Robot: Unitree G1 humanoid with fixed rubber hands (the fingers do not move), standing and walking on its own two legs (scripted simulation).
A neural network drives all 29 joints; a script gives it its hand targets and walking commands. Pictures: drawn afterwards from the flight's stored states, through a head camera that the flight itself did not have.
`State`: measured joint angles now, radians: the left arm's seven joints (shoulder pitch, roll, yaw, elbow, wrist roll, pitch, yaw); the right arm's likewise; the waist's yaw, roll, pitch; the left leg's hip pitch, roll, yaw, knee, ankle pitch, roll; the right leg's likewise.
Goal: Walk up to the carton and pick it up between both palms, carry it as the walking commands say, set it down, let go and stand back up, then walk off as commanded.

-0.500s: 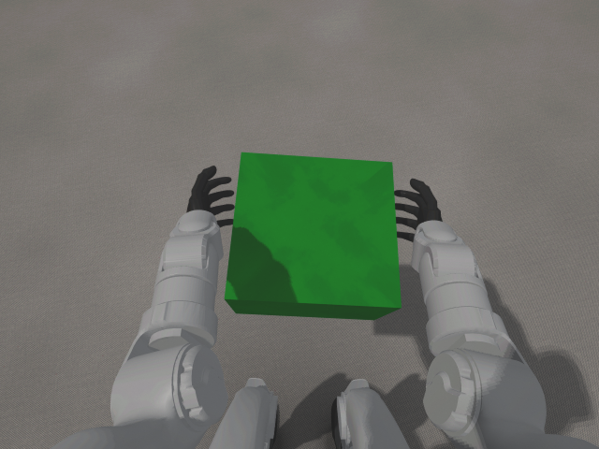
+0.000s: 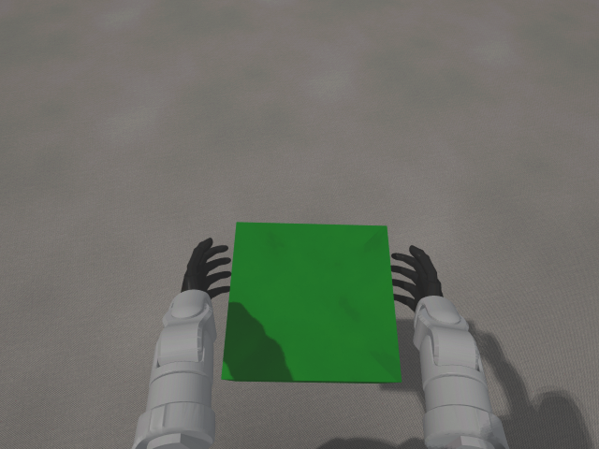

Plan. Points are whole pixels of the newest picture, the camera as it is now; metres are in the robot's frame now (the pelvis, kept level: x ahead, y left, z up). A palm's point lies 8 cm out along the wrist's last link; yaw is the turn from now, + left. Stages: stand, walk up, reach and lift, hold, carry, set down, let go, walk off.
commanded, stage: reach and lift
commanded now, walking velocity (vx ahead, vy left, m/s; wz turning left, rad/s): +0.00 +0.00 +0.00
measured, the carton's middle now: (309, 305) +0.35 -0.01 -0.10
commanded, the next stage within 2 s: hold in 1.60 s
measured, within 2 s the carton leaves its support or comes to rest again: neither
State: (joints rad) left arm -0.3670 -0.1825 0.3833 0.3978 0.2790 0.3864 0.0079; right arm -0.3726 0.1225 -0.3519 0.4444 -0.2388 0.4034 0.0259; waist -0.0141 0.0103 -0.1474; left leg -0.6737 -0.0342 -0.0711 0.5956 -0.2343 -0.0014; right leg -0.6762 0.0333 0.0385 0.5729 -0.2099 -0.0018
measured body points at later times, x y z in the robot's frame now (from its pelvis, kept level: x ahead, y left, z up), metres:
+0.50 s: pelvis +0.00 +0.01 +0.02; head -0.02 +0.00 +0.47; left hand +0.32 +0.16 +0.05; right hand +0.31 -0.16 +0.04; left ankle +0.02 +0.12 -0.72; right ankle +0.02 -0.12 -0.72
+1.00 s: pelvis +0.01 +0.00 +0.02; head -0.04 +0.00 +0.47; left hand +0.31 +0.16 +0.07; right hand +0.30 -0.16 +0.06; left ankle +0.02 +0.12 -0.72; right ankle +0.02 -0.12 -0.72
